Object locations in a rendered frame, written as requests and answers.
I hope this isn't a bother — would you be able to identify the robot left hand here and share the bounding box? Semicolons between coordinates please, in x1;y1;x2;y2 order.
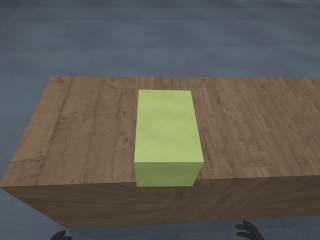
50;230;72;240

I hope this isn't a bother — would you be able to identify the carton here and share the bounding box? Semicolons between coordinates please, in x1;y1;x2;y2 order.
134;89;204;187

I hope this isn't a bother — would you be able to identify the robot right hand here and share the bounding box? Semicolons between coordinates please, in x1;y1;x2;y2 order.
235;220;265;240

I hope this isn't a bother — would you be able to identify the pedestal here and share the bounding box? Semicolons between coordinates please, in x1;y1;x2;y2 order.
0;76;320;230

